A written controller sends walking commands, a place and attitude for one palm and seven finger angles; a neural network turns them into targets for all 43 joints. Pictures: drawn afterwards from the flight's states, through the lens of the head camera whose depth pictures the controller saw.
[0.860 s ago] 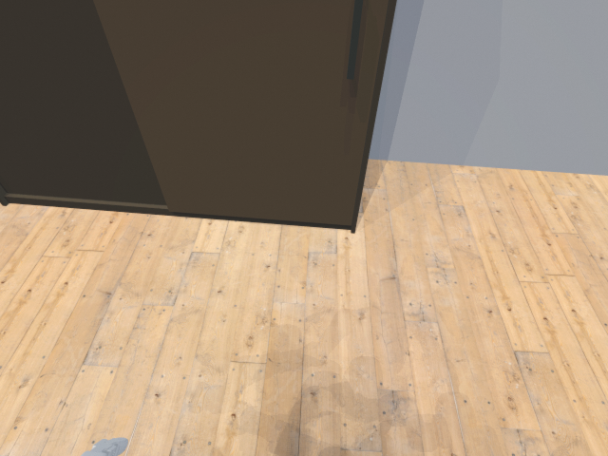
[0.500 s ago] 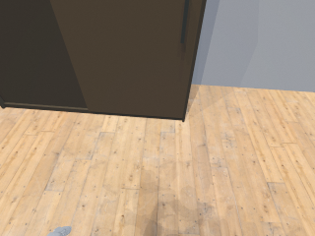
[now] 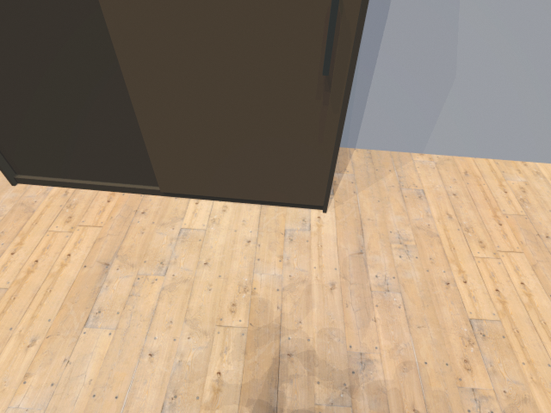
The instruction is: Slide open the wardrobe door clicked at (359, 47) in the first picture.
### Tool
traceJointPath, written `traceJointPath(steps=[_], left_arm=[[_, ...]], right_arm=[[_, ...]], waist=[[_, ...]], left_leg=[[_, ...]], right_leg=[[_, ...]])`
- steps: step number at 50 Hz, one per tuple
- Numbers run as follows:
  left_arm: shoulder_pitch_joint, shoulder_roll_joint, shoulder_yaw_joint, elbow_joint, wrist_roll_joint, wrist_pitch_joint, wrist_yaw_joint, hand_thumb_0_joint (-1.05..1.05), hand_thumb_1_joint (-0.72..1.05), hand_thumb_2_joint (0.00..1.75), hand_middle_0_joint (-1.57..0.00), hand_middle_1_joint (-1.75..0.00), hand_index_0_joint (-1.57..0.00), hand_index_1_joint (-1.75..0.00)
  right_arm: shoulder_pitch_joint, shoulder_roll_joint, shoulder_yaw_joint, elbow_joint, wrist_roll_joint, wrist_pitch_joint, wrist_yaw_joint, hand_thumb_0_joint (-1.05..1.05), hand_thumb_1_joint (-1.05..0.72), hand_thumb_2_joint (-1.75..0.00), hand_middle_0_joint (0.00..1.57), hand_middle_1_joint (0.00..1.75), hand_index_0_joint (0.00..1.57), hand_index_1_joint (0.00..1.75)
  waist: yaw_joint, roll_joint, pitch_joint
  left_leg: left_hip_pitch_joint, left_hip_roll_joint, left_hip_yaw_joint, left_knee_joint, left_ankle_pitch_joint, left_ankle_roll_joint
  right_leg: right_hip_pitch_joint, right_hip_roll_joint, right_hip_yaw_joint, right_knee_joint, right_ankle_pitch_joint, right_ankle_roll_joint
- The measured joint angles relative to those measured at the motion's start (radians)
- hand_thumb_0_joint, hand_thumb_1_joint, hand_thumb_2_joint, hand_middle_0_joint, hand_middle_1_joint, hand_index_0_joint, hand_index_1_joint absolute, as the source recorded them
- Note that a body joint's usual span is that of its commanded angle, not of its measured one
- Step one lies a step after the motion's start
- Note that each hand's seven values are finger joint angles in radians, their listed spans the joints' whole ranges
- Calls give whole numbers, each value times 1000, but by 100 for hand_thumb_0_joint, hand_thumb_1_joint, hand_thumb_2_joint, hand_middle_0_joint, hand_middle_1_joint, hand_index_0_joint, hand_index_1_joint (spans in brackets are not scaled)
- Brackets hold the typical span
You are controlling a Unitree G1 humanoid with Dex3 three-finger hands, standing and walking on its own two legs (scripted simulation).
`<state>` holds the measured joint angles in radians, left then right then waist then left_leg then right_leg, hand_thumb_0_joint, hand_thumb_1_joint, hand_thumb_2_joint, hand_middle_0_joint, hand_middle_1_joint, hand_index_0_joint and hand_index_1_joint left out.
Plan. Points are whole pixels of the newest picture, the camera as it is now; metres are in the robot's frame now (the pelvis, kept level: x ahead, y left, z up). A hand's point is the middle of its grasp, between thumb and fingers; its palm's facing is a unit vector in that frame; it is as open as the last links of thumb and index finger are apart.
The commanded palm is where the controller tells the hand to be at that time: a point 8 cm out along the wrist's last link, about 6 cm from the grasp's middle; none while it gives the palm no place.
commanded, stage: look at it before walking up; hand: right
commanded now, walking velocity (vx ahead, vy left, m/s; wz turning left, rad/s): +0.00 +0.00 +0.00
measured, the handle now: (331, 28) +1.16 -0.10 +0.10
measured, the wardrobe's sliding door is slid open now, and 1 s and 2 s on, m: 0.00 0.00 0.00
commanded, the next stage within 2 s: walk to a spot facing it in 0.58 s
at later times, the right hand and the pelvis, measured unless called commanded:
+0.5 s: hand out of the picture +0.07 -0.25 -0.16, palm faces -0.03 +0.94 -0.33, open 7.4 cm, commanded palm none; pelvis +0.00 +0.00 +0.00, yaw +0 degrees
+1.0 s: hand out of the picture +0.03 -0.21 -0.20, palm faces -0.02 +0.99 -0.17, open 7.4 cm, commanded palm none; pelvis +0.06 -0.02 -0.02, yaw +3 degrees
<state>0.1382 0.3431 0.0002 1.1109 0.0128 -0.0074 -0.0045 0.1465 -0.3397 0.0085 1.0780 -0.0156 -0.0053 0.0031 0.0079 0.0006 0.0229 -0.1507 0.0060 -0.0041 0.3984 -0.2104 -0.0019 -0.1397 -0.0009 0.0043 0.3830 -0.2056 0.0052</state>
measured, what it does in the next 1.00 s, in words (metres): shifts its weight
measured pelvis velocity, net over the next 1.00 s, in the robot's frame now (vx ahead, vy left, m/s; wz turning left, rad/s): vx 0.06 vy -0.02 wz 0.05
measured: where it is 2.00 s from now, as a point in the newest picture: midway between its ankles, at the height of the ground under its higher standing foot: (266, 369)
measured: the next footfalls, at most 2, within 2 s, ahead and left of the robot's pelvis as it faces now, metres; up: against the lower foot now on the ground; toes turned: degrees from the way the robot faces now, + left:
left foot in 1.36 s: +0.34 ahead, +0.14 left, +0.00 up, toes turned +17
right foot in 1.78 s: +0.51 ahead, -0.06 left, +0.00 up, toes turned +1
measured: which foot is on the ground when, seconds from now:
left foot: down 0.00-1.00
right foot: down 0.00-1.00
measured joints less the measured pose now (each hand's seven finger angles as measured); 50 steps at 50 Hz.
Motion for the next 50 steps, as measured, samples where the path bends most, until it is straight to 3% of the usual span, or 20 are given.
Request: traceJointPath(steps=[36,44,50], left_arm=[[-18,-5,-2,4,-2,-3,1,1,91,90,-21,-30,-20,-30],[67,-66,-3,-9,13,7,-3,1,91,90,-20,-30,-20,-30],[163,-121,6,0,8,-13,-1,1,91,90,-20,-30,-20,-30]], right_arm=[[7,1,1,10,-1,-2,-2,1,-90,-90,20,30,20,30],[117,64,-10,0,-11,16,9,1,-90,-90,20,30,20,30],[235,133,-25,19,-9,4,13,1,-90,-90,20,30,20,30]], waist=[[-7,7,5],[-19,4,-48],[-20,13,-54]], left_leg=[[13,5,2,-31,12,-6],[-21,-13,-26,64,-72,6],[-27,-23,-51,160,-166,-6]], right_leg=[[8,4,2,-22,8,-5],[-30,-12,-26,109,-128,-11],[-32,-22,-51,220,-217,-21]])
